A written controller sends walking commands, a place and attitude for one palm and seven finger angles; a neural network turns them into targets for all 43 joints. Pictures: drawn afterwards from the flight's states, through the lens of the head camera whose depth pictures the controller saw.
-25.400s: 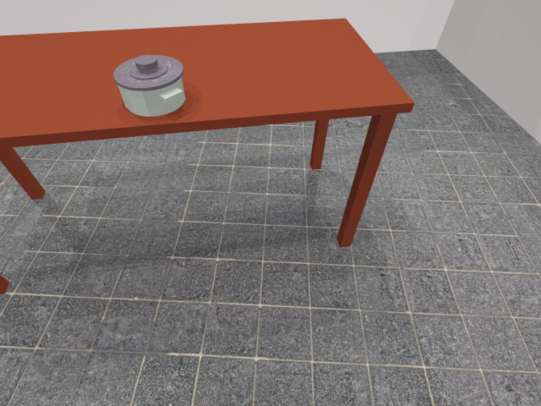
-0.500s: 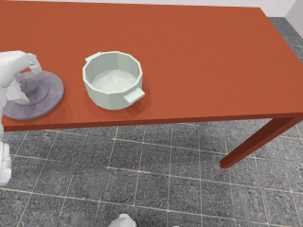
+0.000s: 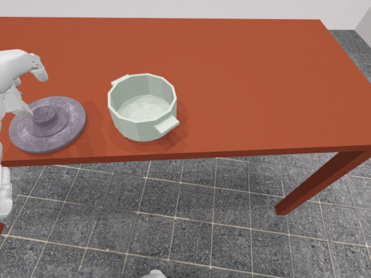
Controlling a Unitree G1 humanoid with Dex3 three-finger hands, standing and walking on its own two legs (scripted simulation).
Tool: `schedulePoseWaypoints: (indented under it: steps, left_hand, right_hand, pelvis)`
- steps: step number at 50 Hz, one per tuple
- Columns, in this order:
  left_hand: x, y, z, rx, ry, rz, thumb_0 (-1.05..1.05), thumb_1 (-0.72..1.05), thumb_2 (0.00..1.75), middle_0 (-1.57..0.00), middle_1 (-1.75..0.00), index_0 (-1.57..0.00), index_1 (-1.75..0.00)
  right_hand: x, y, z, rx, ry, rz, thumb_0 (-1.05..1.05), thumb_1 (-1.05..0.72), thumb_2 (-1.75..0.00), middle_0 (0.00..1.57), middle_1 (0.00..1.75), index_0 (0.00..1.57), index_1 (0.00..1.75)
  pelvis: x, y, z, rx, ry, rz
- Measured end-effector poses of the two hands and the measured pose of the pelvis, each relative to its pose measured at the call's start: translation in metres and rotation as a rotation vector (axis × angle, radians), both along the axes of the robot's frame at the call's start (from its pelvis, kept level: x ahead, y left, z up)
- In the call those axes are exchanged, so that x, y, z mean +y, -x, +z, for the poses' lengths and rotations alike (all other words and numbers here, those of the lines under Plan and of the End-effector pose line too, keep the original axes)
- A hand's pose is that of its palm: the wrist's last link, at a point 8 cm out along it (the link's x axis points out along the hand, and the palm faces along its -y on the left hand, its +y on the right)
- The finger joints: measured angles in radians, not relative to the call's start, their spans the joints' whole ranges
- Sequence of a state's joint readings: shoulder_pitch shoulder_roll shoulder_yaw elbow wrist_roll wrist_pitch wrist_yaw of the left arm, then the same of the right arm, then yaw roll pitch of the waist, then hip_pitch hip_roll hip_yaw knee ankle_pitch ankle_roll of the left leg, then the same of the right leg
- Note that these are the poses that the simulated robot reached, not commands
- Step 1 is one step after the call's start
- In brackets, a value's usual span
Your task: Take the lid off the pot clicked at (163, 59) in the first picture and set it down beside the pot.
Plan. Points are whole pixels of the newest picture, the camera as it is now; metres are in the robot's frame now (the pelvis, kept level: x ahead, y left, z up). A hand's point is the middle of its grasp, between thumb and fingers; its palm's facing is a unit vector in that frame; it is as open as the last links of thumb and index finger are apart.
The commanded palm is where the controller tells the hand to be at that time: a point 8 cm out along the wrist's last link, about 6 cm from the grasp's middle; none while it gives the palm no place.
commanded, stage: raise the empty hand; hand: left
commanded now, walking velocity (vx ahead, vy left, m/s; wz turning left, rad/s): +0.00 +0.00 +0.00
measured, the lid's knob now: (44, 115) +0.48 +0.33 +0.04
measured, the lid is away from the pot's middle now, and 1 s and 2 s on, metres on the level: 0.23 0.23 0.23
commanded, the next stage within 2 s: draw the hand back to the body in 0.68 s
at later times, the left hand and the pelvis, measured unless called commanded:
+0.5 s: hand out of the picture +0.46 +0.33 +0.19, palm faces -0.30 -0.11 -0.95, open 11.0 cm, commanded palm +0.47 +0.33 +0.26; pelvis +0.00 +0.00 +0.01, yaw +1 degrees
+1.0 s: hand out of the picture +0.45 +0.33 +0.19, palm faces -0.29 -0.10 -0.95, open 11.0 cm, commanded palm +0.43 +0.32 +0.26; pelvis +0.00 +0.01 +0.01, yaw +1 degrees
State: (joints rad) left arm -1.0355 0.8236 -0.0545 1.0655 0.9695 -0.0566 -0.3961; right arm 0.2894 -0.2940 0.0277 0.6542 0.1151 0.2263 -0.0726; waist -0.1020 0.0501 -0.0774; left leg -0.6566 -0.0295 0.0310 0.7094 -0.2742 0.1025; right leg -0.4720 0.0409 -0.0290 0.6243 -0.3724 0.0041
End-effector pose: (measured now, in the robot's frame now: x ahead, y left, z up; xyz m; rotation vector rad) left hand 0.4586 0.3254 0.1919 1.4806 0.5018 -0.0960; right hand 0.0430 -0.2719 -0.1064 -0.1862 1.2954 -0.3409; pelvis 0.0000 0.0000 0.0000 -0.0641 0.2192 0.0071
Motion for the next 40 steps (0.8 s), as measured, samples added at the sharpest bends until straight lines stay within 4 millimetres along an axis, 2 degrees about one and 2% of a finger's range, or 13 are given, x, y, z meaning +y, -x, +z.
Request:
schedulePoseWaypoints:
  steps: [8,15,27,35,40]
  left_hand:
    - [0.003,0.003,0.02,-0.026,0.013,0.008,0.0,-0.05,0.76,-0.41,-0.77,-0.41,-0.78]
    - [0.006,0.001,0.029,-0.018,-0.007,0.023,0.0,-0.05,0.76,-0.41,-0.77,-0.41,-0.78]
    - [0.007,-0.002,0.06,-0.069,0.001,0.029,0.0,-0.05,0.76,-0.41,-0.77,-0.41,-0.78]
    - [0.01,0.0,0.066,-0.054,-0.003,0.062,0.0,-0.05,0.76,-0.41,-0.77,-0.41,-0.78]
    - [0.011,-0.001,0.062,-0.041,-0.001,0.063,0.0,-0.06,0.76,-0.41,-0.77,-0.41,-0.78]
  right_hand:
    - [-0.004,-0.005,0.004,-0.005,0.011,0.011,0.0,-0.9,-0.9,0.2,0.3,0.21,0.3]
    - [-0.007,-0.004,0.006,0.002,0.018,0.014,0.0,-0.9,-0.9,0.2,0.3,0.21,0.3]
    - [-0.001,-0.005,0.005,-0.001,-0.006,0.01,0.0,-0.91,-0.9,0.2,0.3,0.21,0.3]
    - [0.006,-0.007,0.003,-0.001,-0.027,0.021,0.0,-0.91,-0.9,0.2,0.3,0.21,0.3]
    - [0.006,-0.006,0.005,-0.003,-0.022,0.023,0.0,-0.9,-0.9,0.2,0.3,0.21,0.3]
  pelvis:
    - [-0.002,-0.001,0.002,-0.013,-0.001,0.006]
    - [-0.002,-0.001,0.003,-0.018,-0.001,0.01]
    - [0.001,-0.002,0.005,-0.022,-0.002,0.008]
    - [0.002,0.0,0.006,-0.025,-0.004,0.012]
    - [0.003,0.0,0.007,-0.026,-0.004,0.013]
